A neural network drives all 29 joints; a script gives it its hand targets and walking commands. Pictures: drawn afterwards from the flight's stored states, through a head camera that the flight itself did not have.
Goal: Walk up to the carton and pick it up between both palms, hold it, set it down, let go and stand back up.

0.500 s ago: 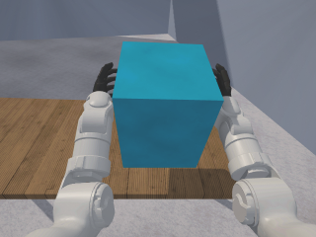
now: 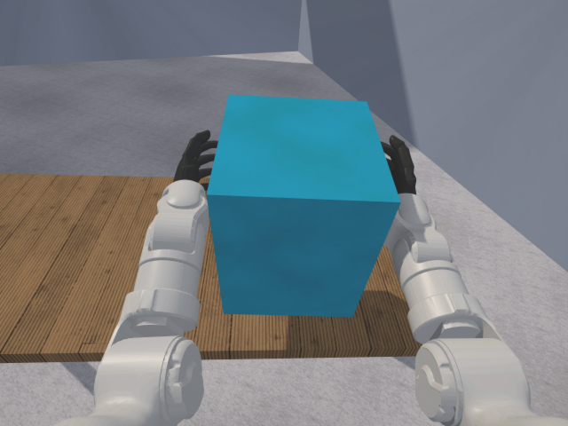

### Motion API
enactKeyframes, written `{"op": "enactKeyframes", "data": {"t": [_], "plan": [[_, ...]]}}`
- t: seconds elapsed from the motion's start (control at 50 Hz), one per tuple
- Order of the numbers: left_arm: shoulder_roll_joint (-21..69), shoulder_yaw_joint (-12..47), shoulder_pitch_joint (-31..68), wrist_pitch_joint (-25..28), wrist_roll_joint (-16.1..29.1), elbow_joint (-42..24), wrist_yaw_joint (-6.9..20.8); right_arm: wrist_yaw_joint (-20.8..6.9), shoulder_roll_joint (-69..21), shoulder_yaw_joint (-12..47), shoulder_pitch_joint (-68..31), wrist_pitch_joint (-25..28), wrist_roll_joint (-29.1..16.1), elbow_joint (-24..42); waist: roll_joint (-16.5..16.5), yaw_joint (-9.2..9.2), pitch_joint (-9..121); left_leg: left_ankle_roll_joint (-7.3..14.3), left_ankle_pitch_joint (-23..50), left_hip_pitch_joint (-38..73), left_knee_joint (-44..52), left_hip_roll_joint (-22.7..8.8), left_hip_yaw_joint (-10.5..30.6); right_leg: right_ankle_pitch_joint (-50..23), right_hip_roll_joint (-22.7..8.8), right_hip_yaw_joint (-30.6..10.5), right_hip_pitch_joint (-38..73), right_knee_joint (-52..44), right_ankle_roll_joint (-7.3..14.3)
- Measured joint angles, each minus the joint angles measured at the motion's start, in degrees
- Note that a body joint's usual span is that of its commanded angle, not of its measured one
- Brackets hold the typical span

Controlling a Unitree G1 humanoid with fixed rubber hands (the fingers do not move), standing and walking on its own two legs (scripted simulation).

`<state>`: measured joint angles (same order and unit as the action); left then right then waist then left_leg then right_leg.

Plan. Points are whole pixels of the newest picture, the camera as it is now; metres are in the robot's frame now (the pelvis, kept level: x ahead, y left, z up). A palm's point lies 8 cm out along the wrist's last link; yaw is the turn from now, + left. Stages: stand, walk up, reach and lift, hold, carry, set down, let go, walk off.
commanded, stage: set down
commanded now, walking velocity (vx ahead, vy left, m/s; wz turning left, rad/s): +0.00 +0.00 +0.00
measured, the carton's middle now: (293, 210) +0.39 -0.06 +0.14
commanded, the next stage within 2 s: none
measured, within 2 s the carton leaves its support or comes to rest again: rests again in 1.98 s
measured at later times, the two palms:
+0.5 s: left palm (194, 196) +0.42 +0.08 +0.16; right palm (395, 200) +0.37 -0.20 +0.17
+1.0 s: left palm (211, 205) +0.44 +0.06 +0.12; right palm (397, 216) +0.38 -0.22 +0.13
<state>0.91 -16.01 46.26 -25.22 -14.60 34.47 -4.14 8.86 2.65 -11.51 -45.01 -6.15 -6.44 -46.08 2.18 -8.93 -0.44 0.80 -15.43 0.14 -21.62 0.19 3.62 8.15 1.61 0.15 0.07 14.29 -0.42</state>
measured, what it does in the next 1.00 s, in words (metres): stands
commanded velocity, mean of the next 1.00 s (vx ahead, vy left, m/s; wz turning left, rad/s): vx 0.00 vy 0.00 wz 0.00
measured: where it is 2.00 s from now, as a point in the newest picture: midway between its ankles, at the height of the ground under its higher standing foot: outside the picture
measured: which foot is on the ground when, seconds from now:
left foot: down 0.00-1.00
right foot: down 0.00-1.00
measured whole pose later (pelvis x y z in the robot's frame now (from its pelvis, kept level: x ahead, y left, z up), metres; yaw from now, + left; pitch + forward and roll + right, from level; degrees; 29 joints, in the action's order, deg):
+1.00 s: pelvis +0.01 -0.01 +0.00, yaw -1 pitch +2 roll -1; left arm -0.1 -18.1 49.1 -10.6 -12.5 53.6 -4.2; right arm 5.8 -2.5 -25.2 -43.2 0.1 8.6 -48.8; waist 0.7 -8.8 3.5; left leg 0.5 -14.3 -7.9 -19.8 -0.1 1.9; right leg 8.1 1.3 0.5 -9.5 15.2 0.0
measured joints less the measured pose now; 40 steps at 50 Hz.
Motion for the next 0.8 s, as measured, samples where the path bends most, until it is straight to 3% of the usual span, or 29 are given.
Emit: {"op": "enactKeyframes", "data": {"t": [0.2, 0.34, 0.64, 0.8], "plan": [[1.0, -3.2, 0.8, 3.4, -1.6, 4.9, 0.7, -0.7, -0.6, -2.2, -0.2, 1.2, 3.2, -2.3, -0.6, 0.42, -0.7, 0.4, 1.0, -0.5, 1.3, 0.4, -1.7, -0.3, -0.5, -1.4, -2.1, 1.0, -0.3], [0.2, -1.7, 1.3, 6.3, 1.4, 8.8, -0.8, -1.3, -1.6, -5.4, 0.5, 3.1, 6.3, -2.9, -0.9, 1.67, 1.1, 0.2, 1.4, -3.1, 1.1, 0.2, -1.4, -0.9, -0.3, -0.8, -4.2, 0.6, -0.1], [-2.0, -2.2, 4.2, 9.7, 0.3, 16.1, 0.5, -2.1, -4.1, -12.4, -2.2, 3.9, 12.4, -6.0, 0.0, -0.28, 2.3, -0.3, 1.9, -3.6, 2.3, 0.1, -0.6, -0.7, -0.5, 0.6, -4.7, -0.1, 0.3], [-0.6, -3.1, 2.6, 11.9, 0.1, 16.5, 0.3, -2.9, -4.3, -12.4, 0.3, 5.5, 13.1, -4.7, -1.1, 0.15, 2.1, -0.2, 1.6, -4.9, 2.5, 0.0, -1.7, -0.5, -0.4, -0.2, -6.5, 0.4, 0.2]]}}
